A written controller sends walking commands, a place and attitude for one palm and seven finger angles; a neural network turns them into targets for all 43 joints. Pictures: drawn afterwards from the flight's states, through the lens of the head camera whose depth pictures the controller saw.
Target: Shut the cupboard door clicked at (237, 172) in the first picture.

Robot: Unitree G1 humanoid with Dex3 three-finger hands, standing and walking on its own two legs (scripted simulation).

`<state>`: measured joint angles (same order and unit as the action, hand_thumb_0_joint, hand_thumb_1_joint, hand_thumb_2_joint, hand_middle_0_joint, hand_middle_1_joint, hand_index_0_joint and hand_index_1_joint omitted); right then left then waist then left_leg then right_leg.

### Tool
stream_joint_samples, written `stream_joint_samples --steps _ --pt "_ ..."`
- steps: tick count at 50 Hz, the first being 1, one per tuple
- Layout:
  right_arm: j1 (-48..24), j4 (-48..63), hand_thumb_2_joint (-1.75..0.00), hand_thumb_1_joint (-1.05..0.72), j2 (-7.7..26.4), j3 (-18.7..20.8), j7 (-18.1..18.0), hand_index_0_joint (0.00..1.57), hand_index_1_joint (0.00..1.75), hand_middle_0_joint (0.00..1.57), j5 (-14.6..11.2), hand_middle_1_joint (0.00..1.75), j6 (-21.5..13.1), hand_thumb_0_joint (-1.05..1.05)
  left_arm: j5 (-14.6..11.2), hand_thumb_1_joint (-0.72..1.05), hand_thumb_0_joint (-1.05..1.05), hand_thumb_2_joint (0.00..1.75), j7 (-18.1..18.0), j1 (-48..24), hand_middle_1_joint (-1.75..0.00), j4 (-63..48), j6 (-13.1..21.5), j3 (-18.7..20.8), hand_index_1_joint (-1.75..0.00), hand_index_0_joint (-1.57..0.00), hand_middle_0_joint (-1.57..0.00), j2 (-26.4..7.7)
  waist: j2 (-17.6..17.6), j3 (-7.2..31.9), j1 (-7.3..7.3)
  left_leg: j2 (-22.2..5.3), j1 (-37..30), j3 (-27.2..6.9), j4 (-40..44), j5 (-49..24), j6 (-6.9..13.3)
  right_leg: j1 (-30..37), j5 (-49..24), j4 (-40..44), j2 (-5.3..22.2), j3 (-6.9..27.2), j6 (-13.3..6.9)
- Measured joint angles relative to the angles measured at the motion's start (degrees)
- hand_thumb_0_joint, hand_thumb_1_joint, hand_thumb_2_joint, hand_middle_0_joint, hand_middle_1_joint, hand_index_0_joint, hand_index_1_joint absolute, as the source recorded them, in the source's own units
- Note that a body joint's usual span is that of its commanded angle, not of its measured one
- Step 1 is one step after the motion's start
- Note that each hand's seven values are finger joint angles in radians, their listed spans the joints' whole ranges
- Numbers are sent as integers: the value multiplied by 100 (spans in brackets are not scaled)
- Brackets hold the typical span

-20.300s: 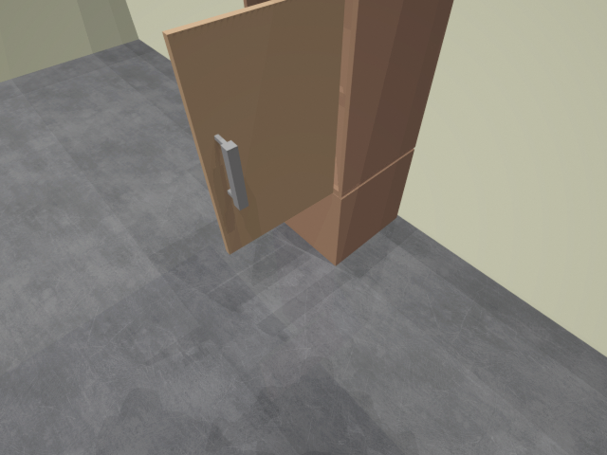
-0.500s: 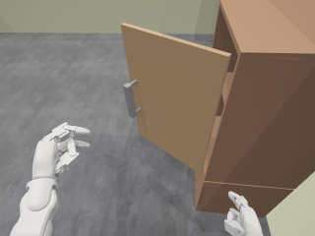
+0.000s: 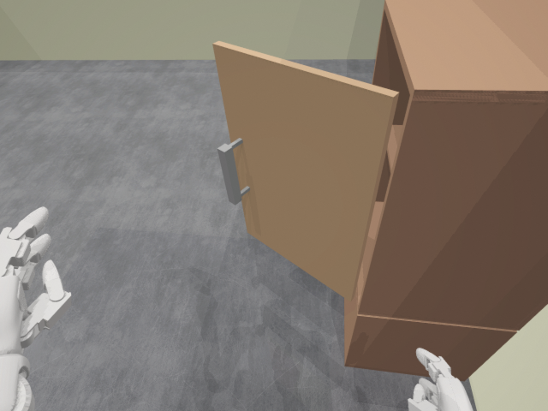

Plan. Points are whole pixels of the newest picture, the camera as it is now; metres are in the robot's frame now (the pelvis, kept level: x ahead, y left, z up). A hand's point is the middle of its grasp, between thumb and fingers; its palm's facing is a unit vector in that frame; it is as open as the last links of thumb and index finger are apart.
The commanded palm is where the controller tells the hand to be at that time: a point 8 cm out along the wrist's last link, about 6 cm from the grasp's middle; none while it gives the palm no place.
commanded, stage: draw the hand back to the body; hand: left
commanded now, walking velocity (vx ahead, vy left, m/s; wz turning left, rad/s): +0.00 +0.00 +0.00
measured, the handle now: (236, 171) +0.66 +0.20 -0.05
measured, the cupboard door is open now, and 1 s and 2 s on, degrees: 57 57 57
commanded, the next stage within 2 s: step back with the hand held close in 0.14 s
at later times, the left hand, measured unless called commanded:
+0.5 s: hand (67, 300) +0.19 +0.27 +0.14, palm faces +0.38 -0.80 -0.48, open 7.4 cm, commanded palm +0.13 +0.32 +0.17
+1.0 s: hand (16, 348) +0.13 +0.29 +0.14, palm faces +0.45 -0.78 -0.44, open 7.4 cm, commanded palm +0.07 +0.33 +0.17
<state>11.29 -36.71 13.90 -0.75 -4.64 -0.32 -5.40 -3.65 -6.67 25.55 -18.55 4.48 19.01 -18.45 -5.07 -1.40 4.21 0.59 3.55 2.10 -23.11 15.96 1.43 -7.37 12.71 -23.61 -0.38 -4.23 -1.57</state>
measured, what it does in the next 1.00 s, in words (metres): shifts its weight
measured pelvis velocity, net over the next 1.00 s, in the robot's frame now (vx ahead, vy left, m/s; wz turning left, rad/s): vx -0.07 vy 0.03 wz -0.01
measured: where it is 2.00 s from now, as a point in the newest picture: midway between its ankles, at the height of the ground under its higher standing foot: outside the picture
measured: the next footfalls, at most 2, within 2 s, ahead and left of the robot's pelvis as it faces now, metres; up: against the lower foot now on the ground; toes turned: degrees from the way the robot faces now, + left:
none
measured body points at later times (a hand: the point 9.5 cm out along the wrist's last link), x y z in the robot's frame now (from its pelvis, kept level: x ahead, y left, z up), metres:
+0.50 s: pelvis -0.01 +0.02 +0.00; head +0.00 +0.00 +0.45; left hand +0.17 +0.31 +0.17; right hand +0.15 -0.24 -0.10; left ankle -0.03 +0.10 -0.74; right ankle +0.01 -0.10 -0.74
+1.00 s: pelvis -0.07 +0.03 -0.02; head -0.06 +0.04 +0.43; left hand +0.10 +0.33 +0.16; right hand +0.10 -0.21 -0.09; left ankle -0.03 +0.10 -0.74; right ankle +0.01 -0.10 -0.74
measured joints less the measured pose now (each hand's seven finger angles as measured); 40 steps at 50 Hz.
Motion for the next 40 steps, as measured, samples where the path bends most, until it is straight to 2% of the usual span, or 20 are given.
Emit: stream_joint_samples --steps 6,14,20,26,34,40 --pt "70 -24 -89 -91 -47 -16 -20 20 30 20 23 30 -151 1 34 89 2 90 -2 140 -31 -251 18 -127 -31 -22 -22 -40 59 78 -70 -58 -67 32 -20 33 -35 75 -10 32 -61 30 -33" --pt "31 -13 -89 -91 -72 10 7 20 30 20 -2 30 -123 1 -10 89 1 90 30 94 -30 -178 174 131 -30 -22 -21 -194 16 61 -112 -85 -101 79 7 9 -43 103 -66 86 -93 74 -40" --pt "-53 133 -89 -91 78 87 93 20 30 20 -32 30 156 1 55 89 1 90 -29 186 -30 -81 438 270 -30 -21 -21 -158 -96 157 -284 -152 649 6 -490 135 3 -401 -181 77 -142 -7 -22" --pt "-34 224 -89 -91 143 194 15 20 30 20 -52 30 442 1 48 89 2 90 -70 621 -30 -464 445 149 -30 -22 -21 -245 122 111 -404 47 878 124 -478 73 138 -792 -125 -218 63 112 125" --pt "-25 511 -89 -91 -3 174 -68 20 30 20 -30 30 645 1 8 89 2 90 -120 619 -30 -884 443 580 -30 -22 -22 -743 324 127 -427 186 1043 247 -680 67 266 -1138 -132 -737 184 338 220" --pt "-18 603 -89 -91 -97 65 -41 20 30 20 -46 30 598 1 83 89 1 90 -140 491 -30 -683 546 670 -30 -22 -21 -597 387 265 -421 215 1309 276 -1014 121 334 -1302 -40 -881 178 527 335"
